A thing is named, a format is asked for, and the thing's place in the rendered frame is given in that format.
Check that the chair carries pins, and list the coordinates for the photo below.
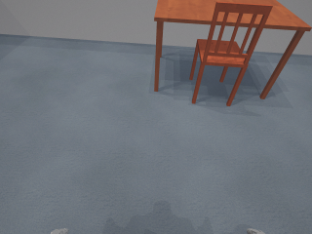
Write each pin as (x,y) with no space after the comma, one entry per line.
(227,53)

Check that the table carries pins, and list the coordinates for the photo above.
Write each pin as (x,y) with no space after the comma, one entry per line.
(202,12)

